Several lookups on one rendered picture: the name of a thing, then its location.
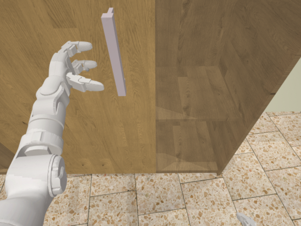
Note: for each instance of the left robot hand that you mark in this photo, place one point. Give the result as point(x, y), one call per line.
point(60, 65)

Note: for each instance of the right robot hand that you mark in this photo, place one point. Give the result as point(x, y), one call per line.
point(245, 220)

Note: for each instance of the left robot forearm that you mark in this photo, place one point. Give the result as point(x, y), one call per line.
point(46, 123)

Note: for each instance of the handle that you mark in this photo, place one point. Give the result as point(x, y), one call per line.
point(110, 32)

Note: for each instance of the wardrobe door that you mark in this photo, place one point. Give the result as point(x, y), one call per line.
point(6, 157)
point(103, 133)

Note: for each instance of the left robot upper arm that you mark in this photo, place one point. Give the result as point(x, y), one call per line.
point(33, 182)

